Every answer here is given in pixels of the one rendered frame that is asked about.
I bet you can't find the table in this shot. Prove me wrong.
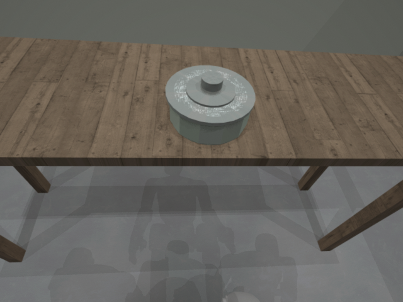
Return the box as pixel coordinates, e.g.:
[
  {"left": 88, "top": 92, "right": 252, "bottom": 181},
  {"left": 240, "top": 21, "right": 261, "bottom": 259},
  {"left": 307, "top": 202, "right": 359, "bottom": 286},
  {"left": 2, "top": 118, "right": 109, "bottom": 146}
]
[{"left": 0, "top": 36, "right": 403, "bottom": 262}]

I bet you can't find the pot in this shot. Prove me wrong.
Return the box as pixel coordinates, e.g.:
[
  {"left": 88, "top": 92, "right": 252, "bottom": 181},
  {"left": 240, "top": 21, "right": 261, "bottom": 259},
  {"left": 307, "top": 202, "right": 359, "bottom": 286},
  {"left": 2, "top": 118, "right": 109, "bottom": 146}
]
[{"left": 169, "top": 107, "right": 251, "bottom": 145}]

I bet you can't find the knob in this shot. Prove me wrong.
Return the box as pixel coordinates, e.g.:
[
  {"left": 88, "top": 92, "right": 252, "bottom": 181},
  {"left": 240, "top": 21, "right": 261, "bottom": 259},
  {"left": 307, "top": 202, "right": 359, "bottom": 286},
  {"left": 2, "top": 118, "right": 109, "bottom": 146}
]
[{"left": 201, "top": 71, "right": 224, "bottom": 92}]

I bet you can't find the lid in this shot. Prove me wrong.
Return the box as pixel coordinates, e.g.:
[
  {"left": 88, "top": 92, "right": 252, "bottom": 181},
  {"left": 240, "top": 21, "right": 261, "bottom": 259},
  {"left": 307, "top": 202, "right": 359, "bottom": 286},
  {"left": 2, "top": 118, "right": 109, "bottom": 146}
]
[{"left": 166, "top": 65, "right": 256, "bottom": 126}]

